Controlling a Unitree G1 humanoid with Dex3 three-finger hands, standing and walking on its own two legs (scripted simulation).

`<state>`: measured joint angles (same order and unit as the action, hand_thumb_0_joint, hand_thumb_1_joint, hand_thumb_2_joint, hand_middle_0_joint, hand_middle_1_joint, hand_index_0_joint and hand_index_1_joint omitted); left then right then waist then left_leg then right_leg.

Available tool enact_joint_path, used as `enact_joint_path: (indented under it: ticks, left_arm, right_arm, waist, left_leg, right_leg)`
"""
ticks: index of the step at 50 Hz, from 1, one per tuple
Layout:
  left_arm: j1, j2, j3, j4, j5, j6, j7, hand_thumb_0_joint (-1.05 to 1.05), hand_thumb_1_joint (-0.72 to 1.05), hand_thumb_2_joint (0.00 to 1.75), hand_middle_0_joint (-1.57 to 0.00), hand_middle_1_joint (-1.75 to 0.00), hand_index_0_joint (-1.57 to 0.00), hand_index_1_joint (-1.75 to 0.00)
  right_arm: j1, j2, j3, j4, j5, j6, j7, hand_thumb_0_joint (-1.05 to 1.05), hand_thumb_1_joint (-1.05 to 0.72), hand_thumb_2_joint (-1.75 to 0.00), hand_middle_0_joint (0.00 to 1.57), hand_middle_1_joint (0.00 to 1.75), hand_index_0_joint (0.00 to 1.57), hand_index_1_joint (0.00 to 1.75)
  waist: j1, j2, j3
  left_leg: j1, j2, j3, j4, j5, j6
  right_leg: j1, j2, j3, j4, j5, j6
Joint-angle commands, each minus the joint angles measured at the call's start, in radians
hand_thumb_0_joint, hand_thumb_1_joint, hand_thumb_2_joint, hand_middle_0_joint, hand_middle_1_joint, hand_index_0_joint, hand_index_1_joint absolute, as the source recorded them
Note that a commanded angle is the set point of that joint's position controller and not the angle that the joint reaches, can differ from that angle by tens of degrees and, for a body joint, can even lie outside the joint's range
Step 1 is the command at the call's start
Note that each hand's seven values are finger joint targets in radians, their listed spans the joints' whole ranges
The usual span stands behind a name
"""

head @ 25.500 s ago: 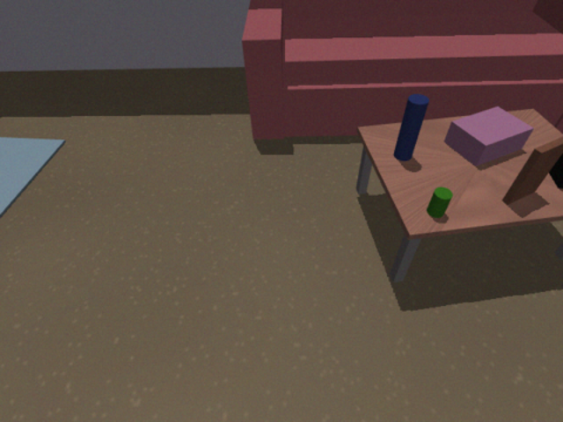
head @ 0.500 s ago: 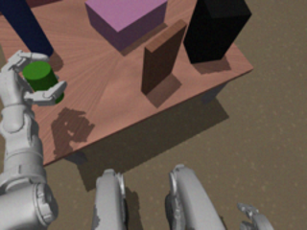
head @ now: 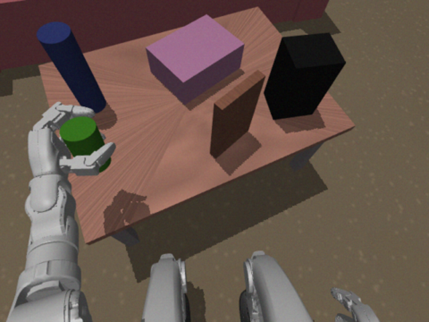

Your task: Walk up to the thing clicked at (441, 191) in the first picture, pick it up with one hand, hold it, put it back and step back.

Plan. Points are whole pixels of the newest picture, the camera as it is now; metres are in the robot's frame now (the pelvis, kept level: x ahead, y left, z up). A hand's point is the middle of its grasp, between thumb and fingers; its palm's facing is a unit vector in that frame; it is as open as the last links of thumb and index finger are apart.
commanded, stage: lift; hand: left
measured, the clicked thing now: (87, 146) +0.44 +0.23 +0.01
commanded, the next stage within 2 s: hold in 1.16 s
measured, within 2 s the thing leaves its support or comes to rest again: neither
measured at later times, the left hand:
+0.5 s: hand (71, 137) +0.39 +0.21 +0.12, palm faces +0.18 -0.98 -0.02, open 8.9 cm
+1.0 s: hand (66, 126) +0.38 +0.19 +0.17, palm faces +0.18 -0.98 -0.01, open 8.9 cm
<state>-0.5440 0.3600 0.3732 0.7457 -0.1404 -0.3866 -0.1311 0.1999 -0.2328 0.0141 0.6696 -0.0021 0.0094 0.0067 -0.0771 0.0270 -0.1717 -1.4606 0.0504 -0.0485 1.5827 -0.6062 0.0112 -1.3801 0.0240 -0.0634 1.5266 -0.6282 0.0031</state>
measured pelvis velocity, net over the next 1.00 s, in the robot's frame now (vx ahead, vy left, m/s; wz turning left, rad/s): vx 0.04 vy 0.00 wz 0.05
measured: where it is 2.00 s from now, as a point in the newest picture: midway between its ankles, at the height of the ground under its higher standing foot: outside the picture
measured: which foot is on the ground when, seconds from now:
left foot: down 0.00-1.00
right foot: down 0.00-1.00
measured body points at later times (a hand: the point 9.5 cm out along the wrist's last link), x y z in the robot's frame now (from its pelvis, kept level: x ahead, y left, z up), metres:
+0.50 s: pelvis +0.02 +0.00 +0.09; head +0.11 +0.03 +0.53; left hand +0.37 +0.26 +0.13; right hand +0.16 -0.25 -0.01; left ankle +0.06 +0.11 -0.55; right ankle +0.04 -0.13 -0.55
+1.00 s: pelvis +0.04 +0.00 +0.13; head +0.10 +0.02 +0.57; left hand +0.36 +0.24 +0.17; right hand +0.18 -0.24 +0.02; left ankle +0.06 +0.11 -0.55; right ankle +0.04 -0.13 -0.55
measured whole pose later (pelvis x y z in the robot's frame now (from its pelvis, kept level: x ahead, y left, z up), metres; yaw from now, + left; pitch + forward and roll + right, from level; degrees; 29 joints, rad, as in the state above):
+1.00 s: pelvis +0.04 +0.00 +0.13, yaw +3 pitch +11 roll -2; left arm -0.16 0.20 0.15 0.43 -0.15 -0.35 0.00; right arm 0.24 -0.21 0.00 0.65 0.01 -0.02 -0.01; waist -0.03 0.01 -0.08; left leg -0.75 0.03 -0.01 1.01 -0.46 0.01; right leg -0.68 0.01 -0.04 0.95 -0.47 0.01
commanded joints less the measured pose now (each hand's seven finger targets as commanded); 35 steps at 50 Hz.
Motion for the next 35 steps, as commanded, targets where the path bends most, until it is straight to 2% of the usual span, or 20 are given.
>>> enact_joint_path:
  ticks: [1,3,6,8,9,11,12,13,15,16,17,21,22,25,27,29,31,33,34,35]
  left_arm:
    - [-0.272,0.173,0.005,-0.296,-0.029,-0.07,0.013,0.0,0.28,1.18,-1.23,-1.35,-1.27,-1.33]
    - [-0.263,0.164,-0.01,-0.351,-0.028,-0.066,0.024,0.0,0.25,1.19,-1.24,-1.36,-1.27,-1.33]
    - [-0.197,0.16,-0.005,-0.407,-0.031,-0.057,0.047,0.0,0.26,1.21,-1.25,-1.37,-1.28,-1.35]
    - [-0.145,0.095,-0.065,-0.415,-0.039,-0.047,0.05,0.0,0.25,1.24,-1.26,-1.38,-1.29,-1.37]
    - [-0.128,0.102,-0.044,-0.411,-0.042,-0.043,0.058,0.0,0.25,1.24,-1.27,-1.39,-1.29,-1.38]
    - [-0.139,0.108,-0.055,-0.419,-0.03,-0.037,0.071,0.0,0.24,1.23,-1.26,-1.38,-1.29,-1.37]
    - [-0.127,0.099,-0.059,-0.419,-0.026,-0.036,0.077,0.0,0.23,1.23,-1.25,-1.37,-1.28,-1.35]
    - [-0.102,0.07,-0.089,-0.423,-0.03,-0.034,0.081,0.0,0.22,1.22,-1.25,-1.36,-1.28,-1.35]
    - [-0.073,0.058,-0.094,-0.423,-0.029,-0.034,0.086,0.0,0.19,1.22,-1.25,-1.36,-1.28,-1.35]
    - [-0.062,0.067,-0.084,-0.407,-0.026,-0.031,0.091,0.0,0.18,1.21,-1.26,-1.36,-1.28,-1.35]
    - [-0.06,0.054,-0.106,-0.421,-0.019,-0.033,0.09,0.0,0.18,1.21,-1.26,-1.36,-1.29,-1.35]
    - [-0.047,0.041,-0.127,-0.457,-0.012,-0.046,0.099,0.0,0.19,1.22,-1.27,-1.37,-1.3,-1.36]
    - [-0.022,0.037,-0.115,-0.455,-0.02,-0.05,0.106,0.0,0.2,1.22,-1.27,-1.37,-1.3,-1.36]
    - [-0.023,0.016,-0.143,-0.488,-0.026,-0.054,0.109,0.0,0.19,1.21,-1.27,-1.37,-1.29,-1.37]
    - [-0.001,0.014,-0.136,-0.489,-0.026,-0.057,0.115,0.0,0.19,1.22,-1.27,-1.39,-1.3,-1.38]
    - [0.01,0.016,-0.142,-0.496,-0.018,-0.059,0.12,0.0,0.19,1.23,-1.27,-1.39,-1.3,-1.38]
    - [0.019,0.002,-0.149,-0.507,-0.021,-0.06,0.122,0.0,0.2,1.24,-1.28,-1.4,-1.3,-1.39]
    - [0.008,-0.013,-0.167,-0.528,-0.028,-0.062,0.119,0.0,0.23,1.25,-1.29,-1.4,-1.31,-1.4]
    - [0.035,-0.004,-0.151,-0.49,-0.027,-0.057,0.12,0.0,0.22,1.25,-1.29,-1.41,-1.32,-1.4]
    - [0.053,-0.009,-0.16,-0.499,-0.022,-0.055,0.12,0.0,0.24,1.25,-1.29,-1.41,-1.31,-1.4]
  right_arm:
    - [0.09,-0.182,-0.076,-0.084,0.008,-0.039,-0.024,0.0,-0.9,-0.9,0.2,0.3,0.2,0.3]
    - [0.086,-0.178,-0.076,-0.086,0.012,-0.042,-0.026,0.0,-0.9,-0.9,0.2,0.3,0.2,0.3]
    - [0.077,-0.17,-0.075,-0.096,0.018,-0.046,-0.031,0.0,-0.9,-0.9,0.2,0.3,0.2,0.3]
    - [0.067,-0.166,-0.074,-0.104,0.025,-0.05,-0.033,0.0,-0.89,-0.9,0.2,0.3,0.2,0.3]
    - [0.065,-0.168,-0.075,-0.099,0.027,-0.051,-0.036,0.0,-0.9,-0.9,0.2,0.3,0.2,0.3]
    - [0.065,-0.163,-0.075,-0.096,0.028,-0.056,-0.04,0.0,-0.9,-0.9,0.2,0.3,0.2,0.3]
    - [0.072,-0.156,-0.074,-0.097,0.026,-0.057,-0.041,0.0,-0.9,-0.9,0.2,0.3,0.2,0.3]
    - [0.068,-0.151,-0.069,-0.102,0.027,-0.058,-0.041,0.0,-0.9,-0.9,0.2,0.3,0.2,0.3]
    - [0.065,-0.15,-0.071,-0.103,0.024,-0.062,-0.04,0.0,-0.9,-0.9,0.2,0.3,0.2,0.3]
    - [0.067,-0.15,-0.073,-0.103,0.024,-0.064,-0.039,0.0,-0.9,-0.9,0.2,0.3,0.2,0.3]
    - [0.069,-0.152,-0.075,-0.105,0.021,-0.065,-0.039,0.0,-0.9,-0.9,0.2,0.3,0.2,0.3]
    - [0.06,-0.145,-0.073,-0.117,0.016,-0.066,-0.032,0.0,-0.9,-0.9,0.2,0.3,0.2,0.3]
    - [0.053,-0.147,-0.072,-0.123,0.018,-0.068,-0.031,0.0,-0.9,-0.9,0.2,0.3,0.2,0.3]
    - [0.051,-0.145,-0.069,-0.128,0.017,-0.072,-0.031,0.0,-0.91,-0.9,0.2,0.3,0.2,0.3]
    - [0.063,-0.142,-0.071,-0.124,0.013,-0.073,-0.032,0.0,-0.91,-0.9,0.2,0.3,0.2,0.3]
    - [0.049,-0.141,-0.071,-0.127,0.013,-0.072,-0.031,0.0,-0.91,-0.9,0.2,0.3,0.2,0.3]
    - [0.052,-0.135,-0.068,-0.132,0.013,-0.069,-0.031,0.0,-0.91,-0.9,0.2,0.3,0.2,0.3]
    - [0.041,-0.139,-0.07,-0.135,0.015,-0.074,-0.031,0.0,-0.91,-0.9,0.2,0.3,0.2,0.3]
    - [0.053,-0.138,-0.071,-0.129,0.014,-0.071,-0.032,0.0,-0.91,-0.9,0.2,0.3,0.2,0.3]
    - [0.052,-0.137,-0.072,-0.134,0.012,-0.071,-0.033,0.0,-0.91,-0.9,0.2,0.3,0.2,0.3]
  waist:
    - [0.001,0.114,-0.516]
    - [0.003,0.103,-0.494]
    - [0.02,0.088,-0.496]
    - [0.01,0.075,-0.436]
    - [0.015,0.075,-0.396]
    - [0.009,0.059,-0.359]
    - [0.003,0.057,-0.361]
    - [0.004,0.034,-0.335]
    - [0.008,0.045,-0.319]
    - [0.012,0.034,-0.32]
    - [0.011,0.05,-0.316]
    - [0.024,0.083,-0.302]
    - [0.035,0.073,-0.301]
    - [0.024,0.067,-0.307]
    - [0.023,0.053,-0.313]
    - [0.035,0.055,-0.275]
    - [0.032,0.028,-0.274]
    - [0.033,0.044,-0.253]
    - [0.03,0.031,-0.253]
    - [0.033,0.017,-0.261]
  left_leg:
    - [0.557,-0.01,-0.035,-0.285,0.268,0.004]
    - [0.572,-0.012,-0.036,-0.324,0.237,0.003]
    - [0.613,-0.017,-0.024,-0.364,0.282,0.005]
    - [0.636,-0.02,-0.017,-0.4,0.267,0.004]
    - [0.636,-0.019,-0.022,-0.421,0.24,0.001]
    - [0.643,-0.02,-0.015,-0.445,0.235,0.004]
    - [0.652,-0.021,-0.012,-0.451,0.265,0.006]
    - [0.646,-0.025,-0.004,-0.458,0.267,0.008]
    - [0.669,-0.026,0.0,-0.482,0.279,0.007]
    - [0.686,-0.026,0.004,-0.491,0.296,0.009]
    - [0.713,-0.025,0.0,-0.51,0.295,0.006]
    - [0.783,-0.023,-0.01,-0.573,0.299,-0.006]
    - [0.792,-0.024,-0.006,-0.584,0.297,-0.007]
    - [0.839,-0.023,-0.004,-0.601,0.34,-0.007]
    - [0.855,-0.021,-0.009,-0.609,0.371,-0.006]
    - [0.862,-0.021,-0.008,-0.636,0.359,-0.009]
    - [0.864,-0.022,-0.004,-0.645,0.377,-0.005]
    - [0.878,-0.024,-0.002,-0.666,0.339,-0.008]
    - [0.877,-0.024,-0.001,-0.669,0.347,-0.007]
    - [0.88,-0.025,0.005,-0.669,0.363,-0.004]
  right_leg:
    - [0.274,0.012,0.015,-0.268,0.28,-0.04]
    - [0.321,0.011,0.017,-0.304,0.267,-0.038]
    - [0.408,0.01,0.024,-0.355,0.309,-0.034]
    - [0.432,0.01,0.025,-0.394,0.305,-0.033]
    - [0.422,0.01,0.023,-0.402,0.281,-0.034]
    - [0.457,0.009,0.03,-0.437,0.285,-0.031]
    - [0.485,0.008,0.031,-0.449,0.317,-0.028]
    - [0.514,0.006,0.036,-0.468,0.326,-0.025]
    - [0.536,0.003,0.038,-0.492,0.338,-0.025]
    - [0.559,0.002,0.041,-0.51,0.355,-0.022]
    - [0.554,0.003,0.035,-0.511,0.35,-0.026]
    - [0.572,0.006,0.016,-0.534,0.335,-0.031]
    - [0.594,0.006,0.015,-0.541,0.338,-0.031]
    - [0.625,0.007,0.014,-0.565,0.376,-0.029]
    - [0.647,0.008,0.011,-0.574,0.401,-0.027]
    - [0.652,0.008,0.011,-0.586,0.387,-0.03]
    - [0.691,0.007,0.013,-0.608,0.412,-0.025]
    - [0.689,0.005,0.016,-0.62,0.382,-0.028]
    - [0.701,0.006,0.016,-0.63,0.388,-0.026]
    - [0.725,0.005,0.02,-0.641,0.408,-0.022]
